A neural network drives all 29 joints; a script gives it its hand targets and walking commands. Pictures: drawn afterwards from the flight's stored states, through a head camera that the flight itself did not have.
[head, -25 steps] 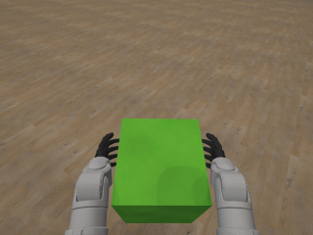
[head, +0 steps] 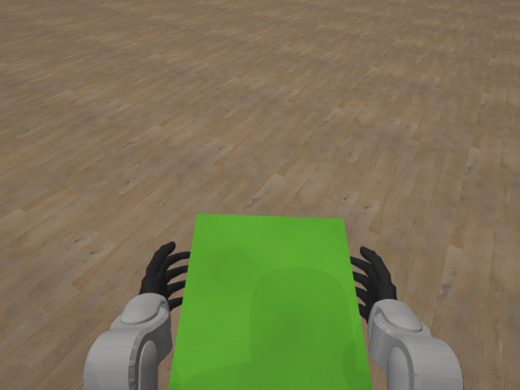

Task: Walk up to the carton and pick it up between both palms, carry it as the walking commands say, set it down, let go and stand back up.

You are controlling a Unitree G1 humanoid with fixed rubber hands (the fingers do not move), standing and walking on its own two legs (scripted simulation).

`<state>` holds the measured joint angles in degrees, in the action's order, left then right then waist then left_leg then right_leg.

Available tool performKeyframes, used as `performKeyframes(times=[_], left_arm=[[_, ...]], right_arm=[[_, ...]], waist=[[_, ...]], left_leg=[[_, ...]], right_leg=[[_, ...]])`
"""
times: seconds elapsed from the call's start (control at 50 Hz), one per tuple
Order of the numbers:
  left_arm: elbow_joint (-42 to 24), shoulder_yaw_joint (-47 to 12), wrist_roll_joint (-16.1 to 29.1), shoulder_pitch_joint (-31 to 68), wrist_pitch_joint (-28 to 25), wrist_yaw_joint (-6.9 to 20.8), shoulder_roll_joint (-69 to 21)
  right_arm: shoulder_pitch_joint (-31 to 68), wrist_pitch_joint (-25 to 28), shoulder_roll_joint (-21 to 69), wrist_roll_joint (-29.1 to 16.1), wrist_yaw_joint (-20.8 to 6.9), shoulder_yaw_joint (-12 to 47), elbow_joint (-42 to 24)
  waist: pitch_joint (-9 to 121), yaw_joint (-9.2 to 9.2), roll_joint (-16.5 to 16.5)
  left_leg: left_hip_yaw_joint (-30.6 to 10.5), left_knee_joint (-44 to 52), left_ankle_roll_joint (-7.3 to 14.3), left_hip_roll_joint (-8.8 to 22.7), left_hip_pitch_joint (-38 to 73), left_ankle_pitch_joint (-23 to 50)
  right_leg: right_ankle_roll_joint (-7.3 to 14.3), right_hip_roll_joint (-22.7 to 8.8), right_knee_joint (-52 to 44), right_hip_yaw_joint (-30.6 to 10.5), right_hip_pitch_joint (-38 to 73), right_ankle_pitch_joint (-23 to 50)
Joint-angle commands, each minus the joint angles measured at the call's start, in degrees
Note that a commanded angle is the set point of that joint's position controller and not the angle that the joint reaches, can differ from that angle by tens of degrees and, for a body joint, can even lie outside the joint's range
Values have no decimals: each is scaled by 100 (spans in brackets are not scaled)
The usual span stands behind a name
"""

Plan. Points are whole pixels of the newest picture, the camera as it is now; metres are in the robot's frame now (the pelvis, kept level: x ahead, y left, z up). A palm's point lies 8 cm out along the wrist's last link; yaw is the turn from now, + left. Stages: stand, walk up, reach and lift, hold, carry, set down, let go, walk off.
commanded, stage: carry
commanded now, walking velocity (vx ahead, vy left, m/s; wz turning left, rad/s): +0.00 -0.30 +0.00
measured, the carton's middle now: (265, 322) +0.24 +0.01 +0.02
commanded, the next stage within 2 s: none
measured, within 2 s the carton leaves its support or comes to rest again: neither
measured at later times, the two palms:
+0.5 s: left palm (276, 338) +0.19 -0.01 +0.08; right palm (511, 335) +0.20 -0.30 +0.09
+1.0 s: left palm (426, 354) +0.18 -0.19 +0.07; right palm out of the picture +0.20 -0.48 +0.08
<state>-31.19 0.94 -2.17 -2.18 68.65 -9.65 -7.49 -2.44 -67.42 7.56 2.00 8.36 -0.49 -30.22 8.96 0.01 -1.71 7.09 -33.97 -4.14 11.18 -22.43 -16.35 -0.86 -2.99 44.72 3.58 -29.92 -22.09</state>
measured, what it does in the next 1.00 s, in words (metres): steps to the right: right foot, then left foot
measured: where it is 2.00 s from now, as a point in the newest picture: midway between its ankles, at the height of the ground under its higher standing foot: outside the picture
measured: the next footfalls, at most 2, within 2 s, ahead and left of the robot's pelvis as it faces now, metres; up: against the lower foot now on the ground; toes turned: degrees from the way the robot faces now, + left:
right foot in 0.06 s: +0.07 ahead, -0.18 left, +0.00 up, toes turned -6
left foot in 0.32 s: +0.01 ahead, -0.03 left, +0.00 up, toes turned +13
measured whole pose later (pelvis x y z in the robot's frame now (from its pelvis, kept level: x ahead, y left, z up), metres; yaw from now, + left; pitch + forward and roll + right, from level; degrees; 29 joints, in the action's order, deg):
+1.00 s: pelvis -0.04 -0.35 -0.01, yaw +2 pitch +5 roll -1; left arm -30.5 1.4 -2.5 -3.0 66.9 -9.2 -7.6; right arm -2.2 -65.6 7.5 1.6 8.5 -0.1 -28.3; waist 7.4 0.7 1.8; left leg 11.6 -38.1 4.0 3.1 -22.3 -20.4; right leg 2.5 2.8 45.8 7.3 -30.4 -21.2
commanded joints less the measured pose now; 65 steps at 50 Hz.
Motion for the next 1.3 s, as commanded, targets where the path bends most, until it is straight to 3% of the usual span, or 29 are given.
performKeyframes(times=[0.0, 0.04, 0.08, 0.1, 0.16, 0.28, 0.3, 0.32, 0.34, 0.36, 0.4, 0.46, 0.6, 0.64, 0.66, 0.68, 0.7, 0.76, 0.9, 0.92, 0.94, 0.96, 0.98, 1.02, 1.08, 1.18, 1.24, 1.26, 1.28], left_arm=[[-376, -3384, 1453, 1962, -46, 542, -4273], [-245, -3253, 1385, 1861, 11, 548, -4121], [-130, -3161, 1295, 1815, -7, 567, -4161], [-185, -3126, 1306, 1917, -17, 585, -4278], [-342, -3140, 1359, 2186, -160, 648, -4599], [-327, -3360, 1433, 1954, -186, 645, -4573], [-300, -3389, 1457, 1964, -165, 640, -4509], [-274, -3418, 1443, 1973, -133, 641, -4445], [-660, -3694, 1564, 2363, -131, 698, -4486], [-585, -3693, 1567, 2478, -173, 703, -4578], [-549, -3753, 1620, 2536, -233, 771, -4849], [-597, -3741, 1596, 2406, -300, 755, -4843], [-354, -3384, 1366, 1767, -107, 632, -4217], [-284, -3265, 1345, 1737, -60, 656, -4095], [-232, -3232, 1311, 1755, -34, 677, -4004], [-226, -3196, 1321, 1790, -102, 689, -4142], [-302, -3178, 1377, 1825, -129, 717, -4339], [-470, -3203, 1460, 2131, -317, 822, -4760], [-489, -3515, 1559, 1919, -302, 799, -4637], [-436, -3541, 1588, 1923, -265, 781, -4560], [-387, -3562, 1565, 1950, -217, 765, -4497], [-802, -3816, 1671, 2315, -202, 809, -4513], [-780, -3817, 1663, 2458, -233, 789, -4604], [-646, -3832, 1683, 2479, -271, 840, -4869], [-676, -3834, 1654, 2388, -351, 821, -4924], [-510, -3526, 1460, 1911, -221, 664, -4386], [-240, -3244, 1382, 1752, -99, 651, -4069], [-164, -3162, 1349, 1746, -59, 663, -3989], [-104, -3151, 1327, 1798, -73, 660, -3978]], right_arm=[[1935, -51, 4044, -1313, -456, 3004, -468], [1877, -109, 3983, -1264, -440, 2996, -346], [2182, -176, 3953, -1324, -471, 3209, -446], [2390, -168, 4202, -1433, -519, 3321, -445], [2478, -75, 4551, -1578, -621, 3405, -410], [1920, -9, 4353, -1377, -563, 3203, -271], [1871, -4, 4297, -1352, -580, 3112, -198], [1783, 0, 4191, -1313, -582, 3017, -98], [1665, 72, 4282, -1333, -601, 2959, 34], [1827, 121, 4342, -1380, -614, 2998, -125], [2060, 190, 4568, -1440, -683, 3109, -238], [2135, 246, 4605, -1481, -715, 3192, -454], [1866, 39, 4075, -1400, -597, 3157, -457], [1859, 0, 4067, -1358, -570, 3190, -410], [1846, -30, 4012, -1315, -554, 3245, -357], [2129, -65, 4068, -1413, -595, 3452, -511], [2343, -49, 4374, -1563, -627, 3572, -549], [2517, 71, 4827, -1727, -729, 3683, -568], [1811, 126, 4478, -1463, -641, 3389, -391], [1758, 114, 4394, -1417, -652, 3287, -273], [1695, 105, 4262, -1366, -654, 3171, -144], [1573, 164, 4325, -1379, -665, 3099, -22], [1738, 206, 4393, -1457, -688, 3111, -195], [1945, 256, 4618, -1482, -747, 3182, -250], [2054, 318, 4731, -1534, -773, 3240, -468], [1780, 139, 4219, -1468, -681, 3173, -517], [1831, 26, 3981, -1384, -617, 3168, -433], [1862, -6, 3907, -1333, -580, 3167, -349], [1956, -54, 3859, -1342, -592, 3290, -386]], waist=[[807, -33, -1204], [938, -38, -491], [748, 55, 2129], [688, 81, 1868], [755, 12, 1020], [1019, -30, 854], [1047, -93, 381], [912, -103, -802], [437, -146, -1785], [329, -88, -858], [246, -27, -208], [299, -43, -856], [606, -53, -1294], [909, -52, -472], [895, -43, 799], [821, 37, 2423], [817, 83, 2037], [885, 28, 1188], [1067, -18, 954], [1028, -86, 513], [811, -116, -571], [417, -133, -1861], [376, -79, -948], [219, -35, -122], [256, -61, -779], [523, -128, -1373], [779, -24, -431], [783, -10, 433], [809, 29, 1958]], left_leg=[[-574, 766, 626, 941, 582, 1841], [-135, -183, 291, 488, 116, 980], [470, -2208, 7, -612, -1747, -2202], [16, -3088, 116, -572, -1639, -2341], [-69, -3216, 304, -523, -1169, -1321], [272, 240, 537, -731, 560, -347], [-410, 1125, 588, -179, 1441, 45], [-2250, 1722, 828, 1354, 2094, -275], [-3835, 2061, 1627, 2721, 1776, 1127], [-3388, 1831, 1681, 2482, 1464, 1372], [-2146, 1742, 1250, 1793, 1029, 437], [-798, 1528, 772, 951, 791, 1009], [-407, 863, 490, 1008, 846, 2043], [19, -227, 122, 560, 394, 1255], [295, -1152, -56, 53, -671, -621], [450, -2301, -101, -572, -1854, -2483], [-120, -3271, 6, -539, -1683, -2572], [-162, -3656, 180, -518, -1267, -1395], [261, 199, 540, -769, 524, -390], [-265, 1208, 549, -288, 1376, 231], [-1913, 1822, 760, 1074, 2241, 31], [-3848, 2076, 1568, 2689, 2125, 1633], [-3406, 1769, 1721, 2502, 1956, 1990], [-2112, 1689, 1314, 1816, 1449, 1078], [-714, 1465, 847, 927, 1177, 1737], [-220, 1167, 661, 700, 846, 1712], [177, -38, 160, 292, 337, 753], [161, -721, -68, 86, -338, -602], [217, -1437, -293, -428, -1334, -2010]], right_leg=[[1, 261, -1455, 550, 703, 448], [88, 90, -2438, 393, 1635, 750], [1004, -1600, -2851, -1802, 1880, 1324], [1297, -1570, -2703, -1558, 1577, 1806], [1182, -1010, -2268, -571, 1175, 1665], [1125, -802, -1876, -530, 883, 1308], [814, -560, -1346, -360, 157, 912], [385, -139, -248, -113, -1043, -3], [96, 258, 1096, -222, -2088, -813], [54, -83, 2005, -881, -1842, -573], [-54, -209, 2494, -888, -1610, 58], [-141, -121, 1528, -256, -853, 397], [-143, 195, -1635, 498, 773, 537], [-18, 49, -2586, 365, 1861, 878], [266, -950, -3018, -786, 2321, 1531], [969, -1714, -2732, -1869, 2434, 2378], [1273, -1583, -2440, -1504, 2092, 2990], [1210, -1010, -2088, -497, 1683, 2593], [1250, -853, -1761, -658, 1246, 2047], [940, -624, -1345, -465, 570, 1633], [504, -235, -503, -263, -773, 505], [81, 365, 923, -308, -1983, -750], [18, 2, 1966, -979, -1858, -555], [-115, -148, 2478, -986, -1653, 111], [-167, -58, 1685, -409, -950, 479], [-259, 231, -670, 487, 550, 466], [-195, 91, -2340, 514, 1998, 1068], [-107, -814, -2595, -468, 2386, 1976], [493, -2032, -2724, -2184, 2493, 3189]])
